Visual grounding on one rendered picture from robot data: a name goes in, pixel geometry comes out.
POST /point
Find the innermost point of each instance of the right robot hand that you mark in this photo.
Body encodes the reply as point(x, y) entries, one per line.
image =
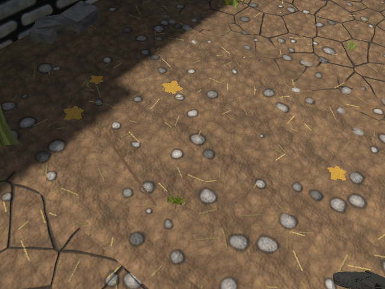
point(359, 280)

